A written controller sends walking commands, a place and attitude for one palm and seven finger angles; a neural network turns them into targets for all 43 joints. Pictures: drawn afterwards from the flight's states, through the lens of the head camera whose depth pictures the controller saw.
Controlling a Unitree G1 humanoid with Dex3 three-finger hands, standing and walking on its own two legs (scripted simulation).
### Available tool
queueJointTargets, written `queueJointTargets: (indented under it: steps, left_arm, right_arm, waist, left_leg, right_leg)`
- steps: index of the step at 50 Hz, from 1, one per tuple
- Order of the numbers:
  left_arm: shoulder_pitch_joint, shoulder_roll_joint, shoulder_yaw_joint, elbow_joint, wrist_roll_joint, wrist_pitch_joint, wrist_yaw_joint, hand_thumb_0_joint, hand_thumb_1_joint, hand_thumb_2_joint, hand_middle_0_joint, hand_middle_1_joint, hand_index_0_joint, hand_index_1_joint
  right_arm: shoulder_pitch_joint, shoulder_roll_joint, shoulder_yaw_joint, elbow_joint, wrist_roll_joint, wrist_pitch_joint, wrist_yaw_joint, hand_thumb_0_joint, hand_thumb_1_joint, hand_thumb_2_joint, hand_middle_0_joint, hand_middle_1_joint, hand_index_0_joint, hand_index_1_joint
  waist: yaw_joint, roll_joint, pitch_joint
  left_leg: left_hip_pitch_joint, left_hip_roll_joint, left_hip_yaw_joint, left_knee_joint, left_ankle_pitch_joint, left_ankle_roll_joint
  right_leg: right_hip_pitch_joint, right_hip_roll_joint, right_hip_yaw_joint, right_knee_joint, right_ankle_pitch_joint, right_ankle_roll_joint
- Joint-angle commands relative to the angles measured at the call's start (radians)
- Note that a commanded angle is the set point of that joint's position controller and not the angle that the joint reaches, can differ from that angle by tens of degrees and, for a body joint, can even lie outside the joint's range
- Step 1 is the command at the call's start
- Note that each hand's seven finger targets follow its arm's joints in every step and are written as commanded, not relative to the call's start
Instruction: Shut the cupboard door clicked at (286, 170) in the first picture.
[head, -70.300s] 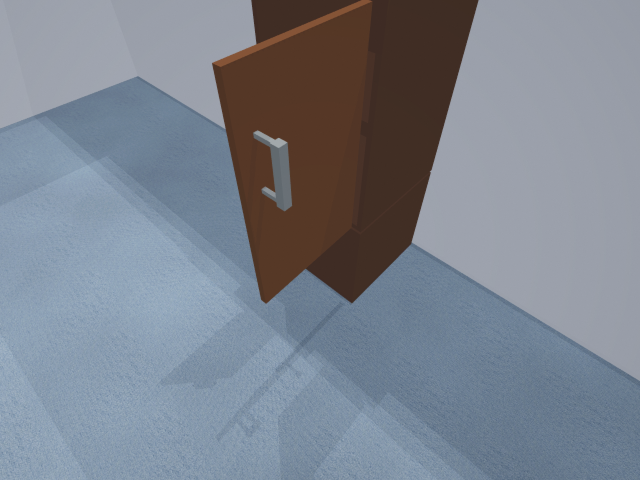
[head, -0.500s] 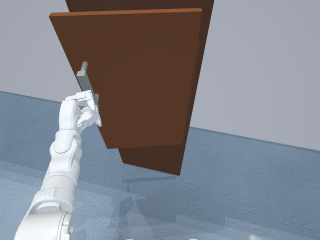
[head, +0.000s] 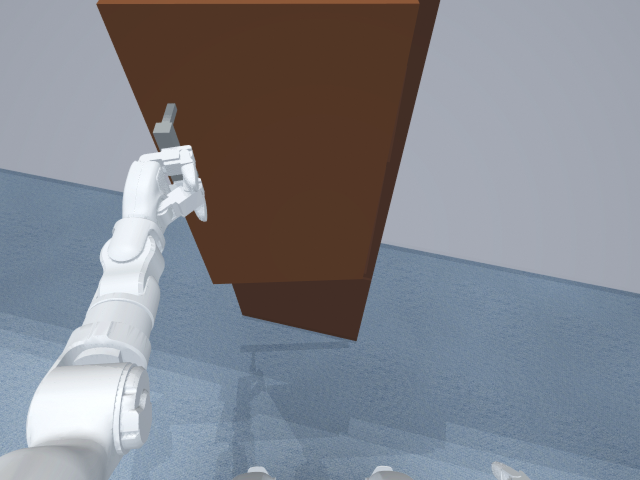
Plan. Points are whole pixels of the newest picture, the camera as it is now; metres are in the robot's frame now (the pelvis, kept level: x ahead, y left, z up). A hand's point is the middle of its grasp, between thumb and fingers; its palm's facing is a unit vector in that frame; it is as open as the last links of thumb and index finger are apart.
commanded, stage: push the door shut along its arc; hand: left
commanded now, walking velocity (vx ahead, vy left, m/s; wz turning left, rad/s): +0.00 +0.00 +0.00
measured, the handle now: (180, 158) +0.52 +0.19 +0.10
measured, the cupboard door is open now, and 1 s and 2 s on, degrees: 16 2 0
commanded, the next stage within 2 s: pull the fist back off the door in 1.30 s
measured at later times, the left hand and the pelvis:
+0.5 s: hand (209, 169) +0.49 +0.15 +0.10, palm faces -0.14 -0.99 -0.04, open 3.2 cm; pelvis -0.02 +0.00 -0.02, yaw +1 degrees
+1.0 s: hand (245, 131) +0.56 +0.10 +0.11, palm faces -0.28 -0.96 -0.03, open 2.8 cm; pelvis +0.00 +0.00 -0.03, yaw -2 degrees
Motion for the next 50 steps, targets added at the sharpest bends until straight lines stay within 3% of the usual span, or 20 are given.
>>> queueJointTargets:
  steps: [1, 3, 4, 5, 8, 10, 11, 12, 14, 17, 19, 24, 30, 33, 36, 40, 41, 45, 48, 50]
  left_arm:
    - [-0.541, 0.159, 0.000, -0.184, -0.012, -0.070, -0.032, 0.000, 0.900, 0.900, -1.300, -1.500, -1.300, -1.500]
    - [-0.579, 0.184, 0.010, -0.149, -0.010, -0.069, -0.041, 0.000, 0.900, 0.900, -1.300, -1.500, -1.300, -1.500]
    - [-0.619, 0.169, -0.012, -0.159, -0.011, -0.071, -0.050, 0.000, 0.900, 0.900, -1.300, -1.500, -1.300, -1.500]
    - [-0.625, 0.199, 0.013, -0.151, -0.010, -0.076, -0.054, 0.000, 0.900, 0.900, -1.300, -1.500, -1.300, -1.500]
    - [-0.689, 0.210, -0.006, -0.082, -0.003, -0.061, -0.075, 0.000, 0.900, 0.900, -1.300, -1.500, -1.300, -1.500]
    - [-0.725, 0.233, 0.003, -0.095, -0.001, -0.066, -0.089, 0.000, 0.900, 0.900, -1.300, -1.500, -1.300, -1.500]
    - [-0.740, 0.210, -0.021, -0.086, -0.001, -0.062, -0.100, 0.000, 0.900, 0.900, -1.300, -1.500, -1.300, -1.500]
    - [-0.758, 0.228, -0.008, -0.078, -0.003, -0.060, -0.106, 0.000, 0.900, 0.900, -1.300, -1.500, -1.300, -1.500]
    - [-0.788, 0.199, -0.044, -0.049, -0.006, -0.051, -0.122, 0.000, 0.900, 0.900, -1.300, -1.500, -1.300, -1.500]
    - [-0.837, 0.199, -0.050, -0.033, -0.009, -0.046, -0.133, 0.000, 0.900, 0.900, -1.300, -1.500, -1.300, -1.500]
    - [-0.865, 0.236, -0.029, -0.013, -0.008, -0.038, -0.134, 0.000, 0.900, 0.900, -1.300, -1.500, -1.300, -1.500]
    - [-0.946, 0.225, -0.057, -0.013, 0.008, -0.036, -0.140, 0.000, 0.900, 0.900, -1.300, -1.500, -1.300, -1.500]
    - [-0.986, 0.284, -0.014, 0.021, 0.020, -0.022, -0.144, 0.000, 0.900, 0.900, -1.300, -1.500, -1.300, -1.500]
    - [-0.989, 0.356, 0.044, 0.084, 0.025, 0.003, -0.142, 0.000, 0.900, 0.900, -1.300, -1.500, -1.300, -1.500]
    - [-1.006, 0.453, 0.106, 0.072, 0.049, -0.004, -0.141, 0.000, 0.900, 0.900, -1.300, -1.500, -1.300, -1.500]
    - [-0.929, 0.530, 0.157, 0.150, 0.076, 0.019, -0.153, 0.000, 0.900, 0.900, -1.300, -1.500, -1.300, -1.500]
    - [-0.940, 0.548, 0.158, 0.144, 0.084, 0.023, -0.160, 0.000, 0.900, 0.900, -1.300, -1.500, -1.300, -1.500]
    - [-0.954, 0.551, 0.150, 0.136, 0.087, 0.038, -0.191, 0.000, 0.900, 0.900, -1.300, -1.500, -1.300, -1.500]
    - [-1.051, 0.514, 0.105, 0.140, 0.084, 0.055, -0.211, 0.000, 0.900, 0.900, -1.300, -1.500, -1.300, -1.500]
    - [-1.070, 0.496, 0.095, 0.142, 0.079, 0.062, -0.221, 0.000, 0.900, 0.900, -1.300, -1.500, -1.300, -1.500]
  right_arm:
    - [0.089, -0.162, -0.061, -0.073, -0.004, -0.032, -0.006, 0.000, -0.900, -0.900, 0.200, 0.300, 0.200, 0.300]
    - [0.103, -0.170, -0.065, -0.063, -0.005, -0.030, -0.007, 0.000, -0.900, -0.900, 0.200, 0.300, 0.200, 0.300]
    - [0.105, -0.170, -0.064, -0.061, -0.004, -0.032, -0.007, 0.000, -0.900, -0.900, 0.200, 0.300, 0.200, 0.300]
    - [0.115, -0.175, -0.066, -0.059, -0.007, -0.033, -0.010, 0.000, -0.900, -0.900, 0.200, 0.300, 0.200, 0.300]
    - [0.129, -0.182, -0.062, -0.039, -0.005, -0.033, -0.012, 0.000, -0.900, -0.900, 0.200, 0.300, 0.200, 0.300]
    - [0.143, -0.189, -0.064, -0.039, -0.008, -0.037, -0.013, 0.000, -0.900, -0.900, 0.200, 0.300, 0.200, 0.300]
    - [0.145, -0.187, -0.062, -0.035, -0.008, -0.039, -0.012, 0.000, -0.900, -0.900, 0.200, 0.300, 0.200, 0.300]
    - [0.154, -0.190, -0.065, -0.025, -0.009, -0.040, -0.013, 0.000, -0.900, -0.900, 0.200, 0.300, 0.200, 0.300]
    - [0.160, -0.193, -0.061, -0.023, -0.009, -0.045, -0.012, 0.000, -0.900, -0.900, 0.200, 0.300, 0.200, 0.300]
    - [0.178, -0.203, -0.063, -0.012, -0.013, -0.052, -0.012, 0.000, -0.900, -0.900, 0.200, 0.300, 0.200, 0.300]
    - [0.187, -0.208, -0.062, -0.005, -0.013, -0.056, -0.013, 0.000, -0.900, -0.900, 0.200, 0.300, 0.200, 0.300]
    - [0.213, -0.210, -0.061, 0.007, -0.020, -0.066, -0.009, 0.000, -0.900, -0.900, 0.200, 0.300, 0.200, 0.300]
    - [0.248, -0.215, -0.057, 0.009, -0.027, -0.066, -0.006, 0.000, -0.900, -0.900, 0.200, 0.300, 0.200, 0.300]
    - [0.257, -0.220, -0.052, 0.002, -0.026, -0.057, -0.004, 0.000, -0.900, -0.900, 0.200, 0.300, 0.200, 0.300]
    - [0.270, -0.220, -0.049, -0.013, -0.032, -0.051, -0.001, 0.000, -0.900, -0.900, 0.200, 0.300, 0.200, 0.300]
    - [0.291, -0.218, -0.042, -0.044, -0.034, -0.031, 0.004, 0.000, -0.900, -0.900, 0.200, 0.300, 0.200, 0.300]
    - [0.293, -0.221, -0.043, -0.050, -0.033, -0.027, 0.003, 0.000, -0.900, -0.900, 0.200, 0.300, 0.200, 0.300]
    - [0.317, -0.221, -0.047, -0.059, -0.034, -0.011, 0.001, 0.000, -0.900, -0.900, 0.200, 0.300, 0.200, 0.300]
    - [0.329, -0.223, -0.051, -0.036, -0.034, -0.007, -0.003, 0.000, -0.900, -0.900, 0.200, 0.300, 0.200, 0.300]
    - [0.338, -0.224, -0.051, -0.028, -0.037, -0.008, -0.005, 0.000, -0.900, -0.900, 0.200, 0.300, 0.200, 0.300]
  waist:
    - [-0.052, 0.026, -0.345]
    - [-0.068, -0.015, -0.334]
    - [-0.082, -0.005, -0.333]
    - [-0.074, 0.001, -0.352]
    - [-0.108, 0.003, -0.318]
    - [-0.108, 0.045, -0.367]
    - [-0.118, 0.068, -0.383]
    - [-0.125, 0.059, -0.387]
    - [-0.142, 0.073, -0.357]
    - [-0.156, 0.079, -0.378]
    - [-0.163, 0.071, -0.371]
    - [-0.187, 0.122, -0.416]
    - [-0.190, 0.128, -0.455]
    - [-0.199, 0.078, -0.427]
    - [-0.183, 0.111, -0.490]
    - [-0.170, 0.062, -0.479]
    - [-0.178, 0.068, -0.492]
    - [-0.187, 0.064, -0.503]
    - [-0.227, 0.084, -0.469]
    - [-0.235, 0.100, -0.488]
  left_leg:
    - [0.233, -0.024, -0.066, -0.098, 0.215, 0.002]
    - [0.207, -0.022, -0.069, -0.091, 0.182, 0.005]
    - [0.198, -0.025, -0.068, -0.091, 0.165, 0.007]
    - [0.198, -0.026, -0.071, -0.085, 0.172, 0.008]
    - [0.162, -0.024, -0.080, -0.079, 0.108, 0.011]
    - [0.187, -0.024, -0.087, -0.069, 0.129, 0.011]
    - [0.205, -0.022, -0.091, -0.063, 0.142, 0.009]
    - [0.203, -0.019, -0.094, -0.053, 0.145, 0.009]
    - [0.191, -0.018, -0.100, -0.053, 0.111, 0.008]
    - [0.202, -0.014, -0.115, -0.044, 0.102, 0.007]
    - [0.173, -0.013, -0.114, -0.038, 0.074, 0.010]
    - [0.202, -0.008, -0.127, -0.018, 0.101, 0.008]
    - [0.193, -0.008, -0.128, 0.007, 0.161, 0.012]
    - [0.115, -0.008, -0.114, 0.014, 0.136, 0.018]
    - [0.099, -0.010, -0.105, 0.036, 0.195, 0.020]
    - [0.000, -0.017, -0.079, 0.054, 0.220, 0.028]
    - [-0.005, -0.012, -0.074, 0.058, 0.227, 0.027]
    - [-0.009, -0.015, -0.068, 0.071, 0.251, 0.030]
    - [0.003, -0.007, -0.073, 0.081, 0.218, 0.030]
    - [0.039, -0.008, -0.080, 0.087, 0.248, 0.032]
  right_leg:
    - [0.057, 0.046, 0.024, -0.086, 0.250, -0.022]
    - [0.042, 0.047, 0.027, -0.090, 0.225, -0.018]
    - [0.037, 0.046, 0.030, -0.093, 0.216, -0.016]
    - [0.041, 0.047, 0.030, -0.085, 0.216, -0.020]
    - [-0.009, 0.046, 0.035, -0.092, 0.154, -0.016]
    - [-0.021, 0.047, 0.032, -0.077, 0.157, -0.022]
    - [-0.043, 0.046, 0.031, -0.074, 0.160, -0.021]
    - [-0.052, 0.047, 0.030, -0.072, 0.159, -0.019]
    - [-0.094, 0.048, 0.028, -0.074, 0.124, -0.020]
    - [-0.134, 0.050, 0.021, -0.063, 0.104, -0.022]
    - [-0.138, 0.049, 0.025, -0.065, 0.085, -0.021]
    - [-0.192, 0.050, 0.020, -0.047, 0.089, -0.023]
    - [-0.188, 0.057, 0.019, -0.031, 0.117, -0.026]
    - [-0.158, 0.057, 0.027, -0.038, 0.114, -0.018]
    - [-0.113, 0.058, 0.038, -0.019, 0.168, -0.018]
    - [-0.035, 0.065, 0.047, -0.006, 0.236, -0.015]
    - [-0.037, 0.062, 0.049, -0.002, 0.252, -0.011]
    - [-0.024, 0.069, 0.050, 0.000, 0.289, -0.011]
    - [-0.102, 0.070, 0.045, -0.011, 0.239, -0.005]
    - [-0.122, 0.072, 0.040, -0.008, 0.250, -0.011]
